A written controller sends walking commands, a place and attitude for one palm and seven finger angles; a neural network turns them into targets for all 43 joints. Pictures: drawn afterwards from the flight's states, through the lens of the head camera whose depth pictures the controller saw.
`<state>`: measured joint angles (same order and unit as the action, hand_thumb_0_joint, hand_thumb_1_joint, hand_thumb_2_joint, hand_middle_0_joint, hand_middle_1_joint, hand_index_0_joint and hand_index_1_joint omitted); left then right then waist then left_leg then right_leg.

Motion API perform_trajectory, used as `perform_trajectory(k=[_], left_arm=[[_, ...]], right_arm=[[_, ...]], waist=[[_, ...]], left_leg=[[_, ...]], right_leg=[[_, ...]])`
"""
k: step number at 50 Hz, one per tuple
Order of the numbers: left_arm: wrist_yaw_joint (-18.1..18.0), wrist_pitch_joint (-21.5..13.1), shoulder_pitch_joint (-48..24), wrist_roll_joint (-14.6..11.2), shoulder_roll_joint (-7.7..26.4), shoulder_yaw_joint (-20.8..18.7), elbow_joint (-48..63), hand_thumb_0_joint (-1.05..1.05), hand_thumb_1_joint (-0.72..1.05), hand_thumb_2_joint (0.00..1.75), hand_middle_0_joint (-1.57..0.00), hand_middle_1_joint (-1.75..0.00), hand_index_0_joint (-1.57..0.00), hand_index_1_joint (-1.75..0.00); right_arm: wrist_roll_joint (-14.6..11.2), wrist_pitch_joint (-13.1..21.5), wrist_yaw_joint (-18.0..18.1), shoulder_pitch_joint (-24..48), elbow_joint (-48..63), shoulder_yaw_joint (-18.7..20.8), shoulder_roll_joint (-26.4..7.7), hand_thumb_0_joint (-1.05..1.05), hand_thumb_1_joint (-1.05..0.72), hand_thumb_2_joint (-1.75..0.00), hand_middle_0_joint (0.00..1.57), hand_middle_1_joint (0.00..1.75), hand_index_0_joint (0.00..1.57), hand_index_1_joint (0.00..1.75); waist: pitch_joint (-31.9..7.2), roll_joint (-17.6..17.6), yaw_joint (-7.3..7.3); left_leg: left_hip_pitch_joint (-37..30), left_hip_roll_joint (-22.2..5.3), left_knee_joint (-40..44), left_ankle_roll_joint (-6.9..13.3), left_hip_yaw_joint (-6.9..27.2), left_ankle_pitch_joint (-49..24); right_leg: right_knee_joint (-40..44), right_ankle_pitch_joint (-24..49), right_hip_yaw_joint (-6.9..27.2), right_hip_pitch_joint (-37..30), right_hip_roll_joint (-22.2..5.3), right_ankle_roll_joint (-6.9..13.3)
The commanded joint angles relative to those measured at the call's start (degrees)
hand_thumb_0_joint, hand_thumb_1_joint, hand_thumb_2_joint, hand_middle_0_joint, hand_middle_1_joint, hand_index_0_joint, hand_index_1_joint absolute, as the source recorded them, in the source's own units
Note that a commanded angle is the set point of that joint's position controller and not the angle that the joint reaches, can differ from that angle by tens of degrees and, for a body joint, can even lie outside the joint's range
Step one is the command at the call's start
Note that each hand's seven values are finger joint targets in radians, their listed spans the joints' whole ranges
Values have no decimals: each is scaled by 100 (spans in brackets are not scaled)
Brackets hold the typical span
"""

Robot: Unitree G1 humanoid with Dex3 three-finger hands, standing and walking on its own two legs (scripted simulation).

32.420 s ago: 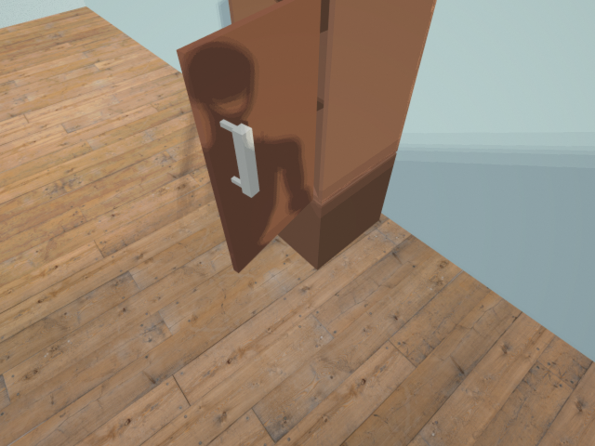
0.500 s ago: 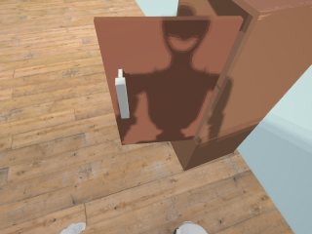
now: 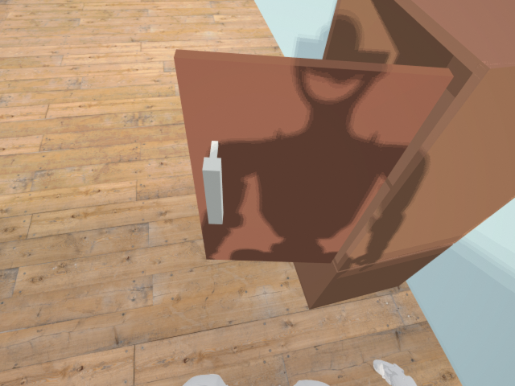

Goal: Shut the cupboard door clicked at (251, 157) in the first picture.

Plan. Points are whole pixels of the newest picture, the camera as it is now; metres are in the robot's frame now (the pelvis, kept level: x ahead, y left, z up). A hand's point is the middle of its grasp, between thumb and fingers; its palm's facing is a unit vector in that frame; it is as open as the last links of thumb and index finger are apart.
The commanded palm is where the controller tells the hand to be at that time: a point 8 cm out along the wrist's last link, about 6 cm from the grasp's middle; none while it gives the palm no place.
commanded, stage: come to a stop and stand still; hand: left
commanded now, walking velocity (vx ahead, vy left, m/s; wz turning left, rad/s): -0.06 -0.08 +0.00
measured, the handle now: (215, 184) +0.41 +0.12 +0.04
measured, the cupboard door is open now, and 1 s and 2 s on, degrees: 75 75 75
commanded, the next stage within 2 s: look again from close up in 0.74 s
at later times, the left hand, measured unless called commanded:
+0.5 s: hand out of the picture +0.02 +0.18 -0.17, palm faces -0.01 -0.97 -0.26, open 7.4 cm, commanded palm none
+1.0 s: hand out of the picture -0.02 +0.22 -0.17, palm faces -0.02 -0.95 -0.31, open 7.4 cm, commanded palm none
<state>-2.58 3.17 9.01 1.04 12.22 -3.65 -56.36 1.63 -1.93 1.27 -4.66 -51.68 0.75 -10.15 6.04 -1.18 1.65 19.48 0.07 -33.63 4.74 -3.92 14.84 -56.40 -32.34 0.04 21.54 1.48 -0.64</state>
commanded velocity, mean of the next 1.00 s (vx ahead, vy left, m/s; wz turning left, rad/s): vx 0.00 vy -0.01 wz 0.00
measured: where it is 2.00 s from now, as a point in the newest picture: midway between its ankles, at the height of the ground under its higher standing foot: outside the picture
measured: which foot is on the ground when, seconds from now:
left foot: down 0.00-1.00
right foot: up 0.00-0.26, down 0.28-1.00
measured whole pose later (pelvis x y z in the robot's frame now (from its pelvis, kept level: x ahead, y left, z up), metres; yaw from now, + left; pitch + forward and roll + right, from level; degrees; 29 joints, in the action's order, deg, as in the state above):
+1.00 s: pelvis -0.05 -0.02 +0.00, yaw +1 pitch -2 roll -1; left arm -0.4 -0.2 15.3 1.6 19.6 -0.6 -58.5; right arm 0.8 0.1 -0.8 -10.4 -59.7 1.7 -17.9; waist 1.5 -1.2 0.2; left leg 19.0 -0.1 -28.0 2.0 -1.8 7.2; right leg -28.0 -15.9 0.9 10.3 -1.7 -2.1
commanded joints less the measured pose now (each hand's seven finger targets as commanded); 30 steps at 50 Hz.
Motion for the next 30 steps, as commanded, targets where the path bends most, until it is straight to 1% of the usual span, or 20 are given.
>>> perform_trajectory(k=[1,2,4,8,9,10,11,12,13,14,15,16,17,19,21,22,23,24,27,30], left_arm=[[19,-47,496,-17,483,-136,327,0,90,90,-20,-30,-20,-30],[33,-31,539,-21,481,-134,332,0,90,90,-20,-30,-20,-30],[63,-10,521,-10,483,-109,345,0,90,90,-20,-30,-20,-30],[113,3,414,12,354,-23,341,0,90,90,-20,-30,-20,-30],[95,-192,922,76,1045,239,617,0,90,90,-20,-30,-20,-30],[139,-161,1149,28,569,144,590,0,90,90,-20,-30,-20,-30],[103,-187,1085,46,734,116,649,0,90,90,-20,-30,-20,-30],[75,-229,1053,66,846,77,744,0,90,90,-20,-30,-20,-30],[53,-247,855,101,1018,60,866,0,90,90,-20,-30,-20,-30],[48,-300,688,119,1145,82,968,0,90,90,-20,-30,-20,-30],[58,-298,576,126,1293,51,1015,0,90,90,-20,-30,-20,-30],[29,-350,363,100,1412,-29,1089,0,90,90,-20,-30,-20,-30],[12,-346,220,85,1324,-45,1118,0,90,90,-20,-30,-20,-30],[1,-319,246,87,1127,12,1136,0,90,90,-20,-30,-20,-30],[2,-287,497,54,1043,30,1097,0,90,90,-20,-30,-20,-30],[8,-292,705,37,1028,28,1017,0,90,90,-20,-30,-20,-30],[28,-313,858,25,1074,9,931,0,90,90,-20,-30,-20,-30],[49,-351,972,33,1110,9,864,0,90,90,-20,-30,-20,-30],[85,-403,822,34,1258,-20,775,0,90,90,-20,-30,-20,-30],[97,-412,528,46,1394,-10,796,0,90,90,-20,-30,-20,-30]], right_arm=[[-16,87,180,-555,244,266,-1021,0,-90,-90,20,30,20,30],[-32,100,179,-553,234,256,-1006,0,-90,-90,20,30,20,30],[-44,113,176,-552,174,244,-954,0,-90,-90,20,30,20,30],[-37,95,122,-755,-26,281,-1017,0,-90,-90,20,30,20,30],[-51,200,131,-489,366,327,-1267,0,-90,-90,20,30,20,30],[7,248,34,-178,506,460,-1306,0,-90,-90,20,30,20,30],[-22,192,0,-504,534,437,-1076,0,-90,-90,20,30,20,30],[-67,166,-4,-562,563,417,-882,0,-90,-90,20,30,20,30],[-70,146,-30,-630,611,403,-738,0,-90,-90,20,30,20,30],[-46,124,-88,-684,628,362,-655,0,-90,-90,20,30,20,30],[-42,119,-119,-762,632,406,-666,0,-90,-90,20,30,20,30],[-13,174,-89,-787,638,435,-889,0,-90,-90,20,30,20,30],[-19,202,-75,-863,613,457,-934,0,-90,-90,20,30,20,30],[-19,245,-91,-1015,497,417,-897,0,-90,-90,20,30,20,30],[-10,271,-89,-1017,448,436,-1124,0,-90,-90,20,30,20,30],[-14,270,-78,-944,426,465,-1283,0,-90,-90,20,30,20,30],[-18,276,-66,-808,424,491,-1454,0,-90,-90,20,30,20,30],[-21,301,-64,-727,402,467,-1458,0,-90,-90,20,30,20,30],[-35,295,-83,-703,261,442,-1384,0,-90,-90,20,30,20,30],[-40,285,-97,-867,104,420,-1370,0,-90,-90,20,30,20,30]], waist=[[-1336,474,-174],[-1366,649,-172],[-1213,723,-196],[-1144,1115,-340],[-1064,796,69],[-1264,813,124],[-1327,864,-81],[-1086,426,-131],[-800,38,-253],[-739,169,-329],[-833,-142,-418],[-724,-981,-407],[-604,-1229,-426],[-336,-598,-449],[-181,496,-342],[-233,821,-227],[-325,901,-108],[-406,780,6],[-354,161,-107],[-297,-92,-277]], left_leg=[[-1553,-1675,964,771,1310,-4516],[-1583,-1645,1035,735,1259,-4196],[-1442,-1652,1178,759,1323,-3526],[-1275,-1558,1543,604,1379,-1923],[-1273,-1283,1262,362,1212,-1998],[-1105,-1281,725,94,1041,-1588],[-913,-911,521,-38,988,-1151],[-470,-610,241,-202,700,-370],[-180,-283,-64,-338,458,350],[-360,-63,-204,-395,339,505],[-473,43,-482,-417,221,423],[-146,-65,-584,-342,316,247],[-113,-106,-591,-317,358,229],[-360,-247,-130,-284,479,154],[-80,-665,737,-124,1153,657],[225,-896,1222,0,1533,1145],[445,-984,1461,71,1696,1447],[527,-926,1427,90,1607,1349],[285,-514,940,-157,1069,1157],[-130,-369,640,-244,849,881]], right_leg=[[-1372,344,483,620,-61,-176],[-1246,430,470,605,-94,-209],[-710,430,404,464,-158,-220],[657,357,114,-75,-196,-143],[1613,292,-85,-474,-128,-118],[2394,937,-100,-253,-200,-15],[2933,1470,52,-651,-193,138],[3188,1603,526,-558,-461,363],[3411,1170,1030,-197,-879,595],[3568,708,1230,188,-1167,720],[3465,648,1090,378,-1072,707],[3354,1077,1065,192,-973,712],[3303,1112,1003,253,-1021,713],[3084,760,769,556,-867,601],[2567,562,361,449,-391,357],[2356,610,108,59,-211,267],[2272,760,33,-338,-162,268],[2442,962,82,-679,-226,315],[3066,627,572,-360,-527,440],[3475,119,817,155,-738,486]])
